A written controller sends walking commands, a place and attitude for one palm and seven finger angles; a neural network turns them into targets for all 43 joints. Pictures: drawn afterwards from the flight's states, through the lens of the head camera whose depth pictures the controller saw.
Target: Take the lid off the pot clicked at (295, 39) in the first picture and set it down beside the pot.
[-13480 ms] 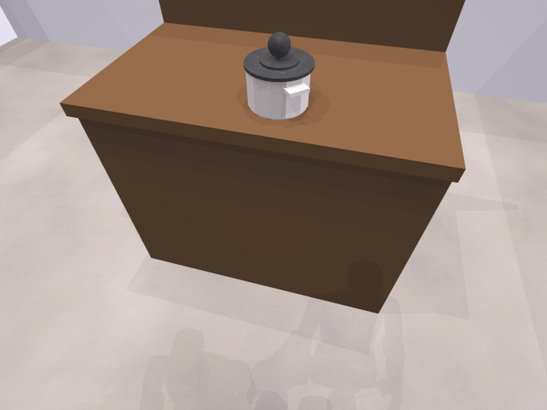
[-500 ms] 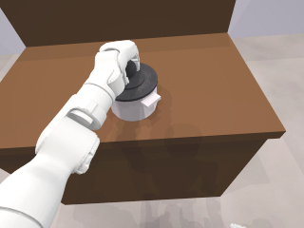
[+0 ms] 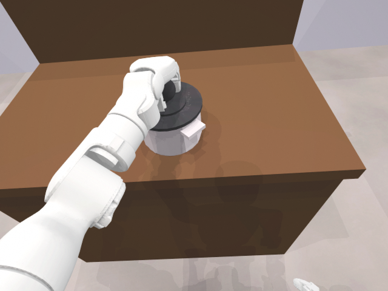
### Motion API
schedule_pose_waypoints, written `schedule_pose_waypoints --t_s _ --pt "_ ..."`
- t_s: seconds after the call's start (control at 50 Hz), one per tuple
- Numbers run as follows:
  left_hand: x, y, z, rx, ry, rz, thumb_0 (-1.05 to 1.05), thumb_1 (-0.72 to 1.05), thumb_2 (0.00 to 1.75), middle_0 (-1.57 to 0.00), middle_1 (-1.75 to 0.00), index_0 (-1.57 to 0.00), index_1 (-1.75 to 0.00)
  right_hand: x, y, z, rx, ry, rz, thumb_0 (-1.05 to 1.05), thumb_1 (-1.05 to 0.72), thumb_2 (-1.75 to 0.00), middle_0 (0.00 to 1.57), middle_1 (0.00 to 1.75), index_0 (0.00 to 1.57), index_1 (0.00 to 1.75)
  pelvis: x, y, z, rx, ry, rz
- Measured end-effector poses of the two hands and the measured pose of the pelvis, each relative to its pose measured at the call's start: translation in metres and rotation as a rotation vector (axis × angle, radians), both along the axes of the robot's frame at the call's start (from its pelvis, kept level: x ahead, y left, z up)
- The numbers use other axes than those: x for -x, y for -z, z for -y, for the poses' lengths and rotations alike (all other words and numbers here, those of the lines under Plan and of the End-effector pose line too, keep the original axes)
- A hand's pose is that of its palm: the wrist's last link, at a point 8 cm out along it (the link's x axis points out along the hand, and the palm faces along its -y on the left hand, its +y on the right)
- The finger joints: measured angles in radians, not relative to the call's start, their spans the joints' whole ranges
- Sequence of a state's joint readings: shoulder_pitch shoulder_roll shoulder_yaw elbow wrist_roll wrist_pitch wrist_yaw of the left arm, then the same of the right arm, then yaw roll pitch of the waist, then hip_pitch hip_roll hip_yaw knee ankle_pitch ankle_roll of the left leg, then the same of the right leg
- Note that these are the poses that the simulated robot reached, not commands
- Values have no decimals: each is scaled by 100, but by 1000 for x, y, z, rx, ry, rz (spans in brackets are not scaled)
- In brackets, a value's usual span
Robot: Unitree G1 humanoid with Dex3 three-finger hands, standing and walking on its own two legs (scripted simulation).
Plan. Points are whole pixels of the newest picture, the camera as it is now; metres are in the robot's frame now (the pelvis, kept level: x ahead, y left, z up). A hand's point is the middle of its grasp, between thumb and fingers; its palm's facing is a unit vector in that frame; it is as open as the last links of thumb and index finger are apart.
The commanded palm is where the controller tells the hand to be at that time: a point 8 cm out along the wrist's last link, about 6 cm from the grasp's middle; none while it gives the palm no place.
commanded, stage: close the fingers and squeeze the knob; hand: left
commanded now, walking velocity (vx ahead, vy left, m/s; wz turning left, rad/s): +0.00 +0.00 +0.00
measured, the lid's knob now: (163, 89) +0.50 +0.05 +0.16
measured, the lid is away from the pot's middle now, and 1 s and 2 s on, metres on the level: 0.00 0.01 0.02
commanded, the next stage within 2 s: lift the lid straight up in 0.06 s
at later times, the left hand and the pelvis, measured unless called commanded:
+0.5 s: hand (158, 90) +0.47 +0.06 +0.18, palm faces -0.28 -0.05 -0.96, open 8.0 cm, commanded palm +0.46 +0.06 +0.26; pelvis +0.00 +0.00 +0.00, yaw +0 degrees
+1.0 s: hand (154, 73) +0.46 +0.05 +0.23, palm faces -0.21 -0.06 -0.98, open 8.0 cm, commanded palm +0.46 +0.06 +0.30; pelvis -0.02 +0.00 +0.00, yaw +0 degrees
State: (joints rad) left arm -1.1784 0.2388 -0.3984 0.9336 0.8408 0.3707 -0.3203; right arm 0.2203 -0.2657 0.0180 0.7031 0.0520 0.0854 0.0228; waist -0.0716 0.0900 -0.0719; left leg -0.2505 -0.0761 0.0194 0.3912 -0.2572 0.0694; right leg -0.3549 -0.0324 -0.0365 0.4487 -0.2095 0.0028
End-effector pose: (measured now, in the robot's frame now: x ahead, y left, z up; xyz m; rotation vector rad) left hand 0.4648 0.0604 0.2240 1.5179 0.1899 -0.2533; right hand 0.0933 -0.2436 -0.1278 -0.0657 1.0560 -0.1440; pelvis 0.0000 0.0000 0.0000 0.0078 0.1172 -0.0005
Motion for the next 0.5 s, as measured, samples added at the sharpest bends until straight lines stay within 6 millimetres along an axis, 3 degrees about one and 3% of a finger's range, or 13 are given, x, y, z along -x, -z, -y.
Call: schedule_pose_waypoints --t_s 0.34,0.5 --pt "0 -2 -1 -1 -1 -15 3 24 90 -79 -95 -58 -83 -9 -3 4 12 -6 18 1 -91 -89 20 30 20 30 0 0 3 0 -5 7" --pt "2 -18 0 24 14 4 3 23 89 -81 -96 -60 -84 -8 -2 0 6 -15 33 1 -91 -89 20 30 20 30 0 -1 1 0 -5 15"
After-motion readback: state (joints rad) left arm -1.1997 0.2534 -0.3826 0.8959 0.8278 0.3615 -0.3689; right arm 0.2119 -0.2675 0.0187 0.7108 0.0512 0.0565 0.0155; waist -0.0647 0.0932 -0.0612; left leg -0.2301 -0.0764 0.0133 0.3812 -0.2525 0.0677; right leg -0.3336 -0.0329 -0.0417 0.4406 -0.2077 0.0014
